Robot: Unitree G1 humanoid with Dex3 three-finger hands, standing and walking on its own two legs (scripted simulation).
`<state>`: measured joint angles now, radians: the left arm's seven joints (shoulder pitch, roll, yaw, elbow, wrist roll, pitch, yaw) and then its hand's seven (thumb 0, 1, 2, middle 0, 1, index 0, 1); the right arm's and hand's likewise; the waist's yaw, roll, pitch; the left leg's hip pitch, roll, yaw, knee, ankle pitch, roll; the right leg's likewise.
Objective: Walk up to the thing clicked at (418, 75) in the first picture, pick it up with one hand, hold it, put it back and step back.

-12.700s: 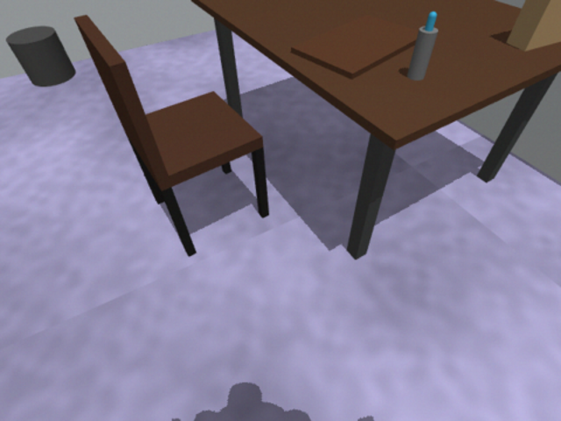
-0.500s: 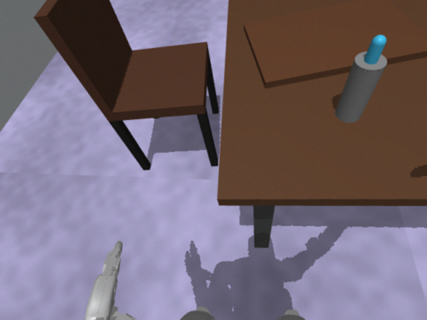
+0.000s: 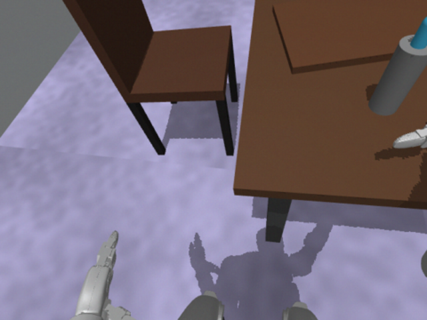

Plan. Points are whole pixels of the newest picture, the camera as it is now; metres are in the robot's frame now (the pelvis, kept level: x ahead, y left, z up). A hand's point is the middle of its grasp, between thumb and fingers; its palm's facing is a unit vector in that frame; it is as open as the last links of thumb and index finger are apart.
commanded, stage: close in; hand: right
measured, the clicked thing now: (404, 68) +0.56 -0.23 +0.11
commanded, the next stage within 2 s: rest palm in 0.14 s
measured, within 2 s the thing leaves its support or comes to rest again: leaves its support in 1.38 s
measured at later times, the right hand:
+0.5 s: hand (393, 102) +0.50 -0.22 +0.09, palm faces +0.20 +0.98 +0.02, open 17.2 cm
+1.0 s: hand (399, 93) +0.51 -0.23 +0.10, palm faces +0.22 +0.98 +0.01, open 10.1 cm
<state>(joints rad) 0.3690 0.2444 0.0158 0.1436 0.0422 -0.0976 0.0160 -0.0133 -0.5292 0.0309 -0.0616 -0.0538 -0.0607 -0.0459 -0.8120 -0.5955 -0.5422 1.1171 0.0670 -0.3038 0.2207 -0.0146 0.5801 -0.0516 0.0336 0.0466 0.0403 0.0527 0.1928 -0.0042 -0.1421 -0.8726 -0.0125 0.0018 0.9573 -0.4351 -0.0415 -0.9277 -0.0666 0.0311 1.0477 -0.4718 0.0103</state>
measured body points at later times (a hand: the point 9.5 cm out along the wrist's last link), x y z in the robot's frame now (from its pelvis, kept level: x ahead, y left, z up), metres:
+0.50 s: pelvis -0.01 +0.01 +0.00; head +0.10 -0.02 +0.43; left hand +0.14 +0.27 -0.02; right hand +0.48 -0.27 +0.09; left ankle +0.01 +0.15 -0.67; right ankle +0.01 -0.12 -0.67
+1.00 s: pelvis +0.00 +0.01 +0.00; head +0.11 -0.02 +0.43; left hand +0.15 +0.27 -0.02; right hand +0.50 -0.28 +0.10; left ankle +0.01 +0.15 -0.67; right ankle +0.01 -0.12 -0.67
